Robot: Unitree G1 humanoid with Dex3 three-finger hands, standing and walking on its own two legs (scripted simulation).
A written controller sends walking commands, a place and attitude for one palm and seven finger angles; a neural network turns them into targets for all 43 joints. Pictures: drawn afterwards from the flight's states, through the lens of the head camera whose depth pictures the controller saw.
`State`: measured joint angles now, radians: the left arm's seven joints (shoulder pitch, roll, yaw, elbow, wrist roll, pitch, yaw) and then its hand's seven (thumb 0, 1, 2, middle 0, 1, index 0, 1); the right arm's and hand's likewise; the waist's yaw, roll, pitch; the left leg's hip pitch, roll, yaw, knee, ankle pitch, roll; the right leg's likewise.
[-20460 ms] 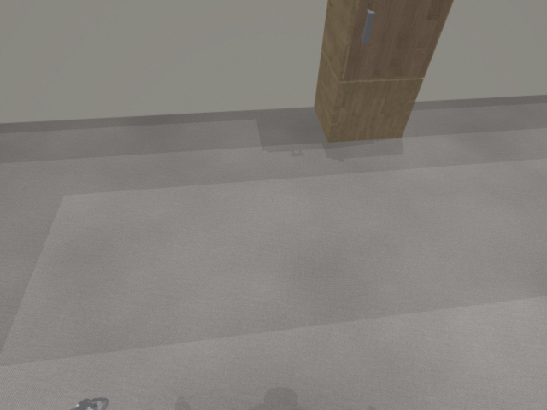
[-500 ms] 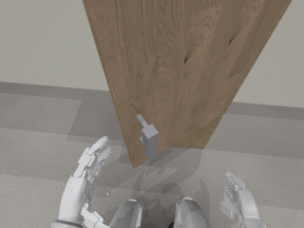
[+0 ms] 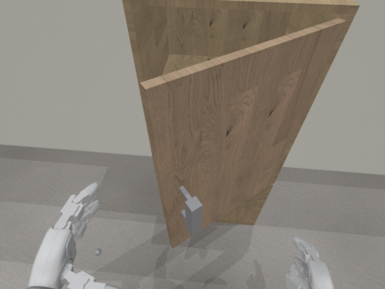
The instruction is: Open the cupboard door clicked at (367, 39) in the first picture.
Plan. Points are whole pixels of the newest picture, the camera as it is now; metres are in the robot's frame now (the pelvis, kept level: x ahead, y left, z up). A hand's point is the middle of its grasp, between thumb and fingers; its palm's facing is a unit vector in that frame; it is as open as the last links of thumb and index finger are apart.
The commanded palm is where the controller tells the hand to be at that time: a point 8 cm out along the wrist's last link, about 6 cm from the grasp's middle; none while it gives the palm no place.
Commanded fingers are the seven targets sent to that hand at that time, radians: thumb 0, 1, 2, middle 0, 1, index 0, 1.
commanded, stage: draw the hand back to the body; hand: left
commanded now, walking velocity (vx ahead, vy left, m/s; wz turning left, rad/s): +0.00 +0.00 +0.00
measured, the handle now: (188, 210) +0.31 +0.04 -0.02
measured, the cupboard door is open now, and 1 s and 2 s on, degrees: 39 39 39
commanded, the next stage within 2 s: step back with the hand held close in 0.98 s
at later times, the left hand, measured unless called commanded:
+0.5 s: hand (20, 200) +0.20 +0.25 +0.19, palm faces +0.39 -0.83 -0.40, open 10.3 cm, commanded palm +0.15 +0.30 +0.22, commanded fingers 0.00 0.76 0.84 -0.19 -0.30 -0.19 -0.30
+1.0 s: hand (6, 193) +0.19 +0.25 +0.22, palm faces +0.45 -0.80 -0.39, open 7.5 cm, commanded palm +0.14 +0.29 +0.23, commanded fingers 0.00 0.90 0.90 -0.20 -0.30 -0.20 -0.30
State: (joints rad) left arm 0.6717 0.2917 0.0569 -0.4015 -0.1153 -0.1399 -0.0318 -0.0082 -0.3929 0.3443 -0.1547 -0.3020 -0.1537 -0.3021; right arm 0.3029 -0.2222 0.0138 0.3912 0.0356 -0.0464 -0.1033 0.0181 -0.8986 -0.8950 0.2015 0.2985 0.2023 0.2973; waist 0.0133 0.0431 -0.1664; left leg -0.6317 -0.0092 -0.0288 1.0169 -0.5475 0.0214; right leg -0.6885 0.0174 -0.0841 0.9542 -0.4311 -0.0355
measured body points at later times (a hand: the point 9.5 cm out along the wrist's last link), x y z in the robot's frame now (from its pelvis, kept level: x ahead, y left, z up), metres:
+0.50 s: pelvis +0.02 +0.01 +0.05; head -0.01 -0.01 +0.50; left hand +0.17 +0.30 +0.22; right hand +0.21 -0.20 -0.02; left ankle -0.02 +0.10 -0.68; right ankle +0.03 -0.10 -0.68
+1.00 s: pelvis +0.01 -0.01 +0.06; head -0.02 -0.02 +0.51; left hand +0.16 +0.29 +0.24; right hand +0.19 -0.23 -0.02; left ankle -0.02 +0.10 -0.68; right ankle +0.03 -0.10 -0.68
